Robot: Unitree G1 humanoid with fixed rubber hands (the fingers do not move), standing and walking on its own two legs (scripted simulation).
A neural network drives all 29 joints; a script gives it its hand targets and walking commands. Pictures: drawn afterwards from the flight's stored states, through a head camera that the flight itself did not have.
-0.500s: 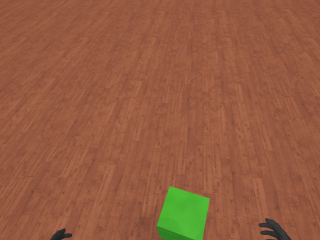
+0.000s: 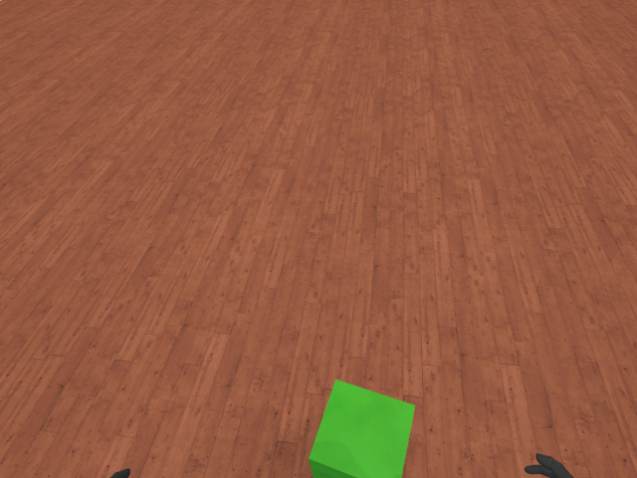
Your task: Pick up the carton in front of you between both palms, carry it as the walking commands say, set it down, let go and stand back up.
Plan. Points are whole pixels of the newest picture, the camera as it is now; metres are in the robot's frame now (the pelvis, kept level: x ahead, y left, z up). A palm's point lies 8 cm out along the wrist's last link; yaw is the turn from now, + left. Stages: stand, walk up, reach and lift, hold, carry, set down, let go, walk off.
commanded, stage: stand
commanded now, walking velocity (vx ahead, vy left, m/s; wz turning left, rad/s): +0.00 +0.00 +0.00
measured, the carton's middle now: (362, 446) +0.35 -0.07 -0.65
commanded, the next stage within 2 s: none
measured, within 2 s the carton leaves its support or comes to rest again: neither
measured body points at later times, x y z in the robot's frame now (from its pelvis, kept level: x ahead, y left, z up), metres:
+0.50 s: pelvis -0.02 +0.00 +0.00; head -0.02 -0.01 +0.45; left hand +0.09 +0.31 -0.10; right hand +0.08 -0.30 -0.12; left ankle -0.05 +0.14 -0.74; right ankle +0.00 -0.10 -0.74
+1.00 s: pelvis -0.02 +0.01 +0.01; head -0.02 -0.01 +0.46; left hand +0.09 +0.32 -0.10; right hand +0.07 -0.31 -0.12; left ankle -0.05 +0.14 -0.74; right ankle +0.00 -0.10 -0.74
